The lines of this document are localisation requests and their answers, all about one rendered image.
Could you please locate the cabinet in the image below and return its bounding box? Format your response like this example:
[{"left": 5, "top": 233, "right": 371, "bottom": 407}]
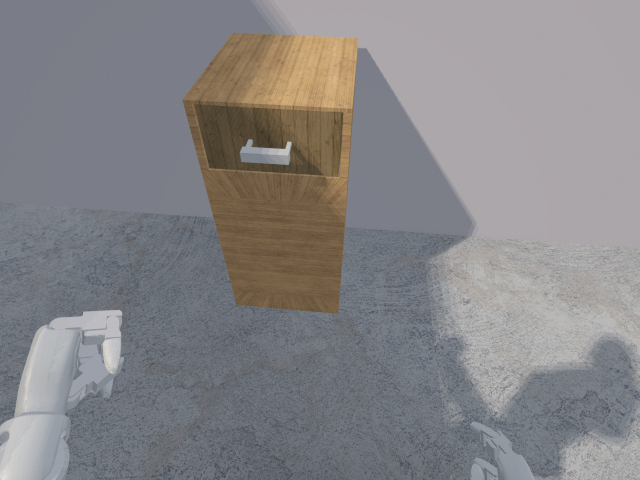
[{"left": 183, "top": 33, "right": 358, "bottom": 314}]

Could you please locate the right robot hand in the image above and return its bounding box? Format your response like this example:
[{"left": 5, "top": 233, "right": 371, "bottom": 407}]
[{"left": 470, "top": 422, "right": 535, "bottom": 480}]

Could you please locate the left robot forearm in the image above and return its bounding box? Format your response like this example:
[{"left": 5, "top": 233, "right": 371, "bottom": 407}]
[{"left": 0, "top": 412, "right": 71, "bottom": 480}]

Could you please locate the drawer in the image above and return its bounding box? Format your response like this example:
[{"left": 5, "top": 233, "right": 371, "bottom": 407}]
[{"left": 194, "top": 104, "right": 343, "bottom": 176}]

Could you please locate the left robot hand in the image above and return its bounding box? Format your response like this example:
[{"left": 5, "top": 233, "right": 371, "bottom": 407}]
[{"left": 14, "top": 310, "right": 124, "bottom": 417}]

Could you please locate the handle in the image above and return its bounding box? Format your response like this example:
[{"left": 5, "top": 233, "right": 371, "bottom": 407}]
[{"left": 240, "top": 139, "right": 292, "bottom": 165}]

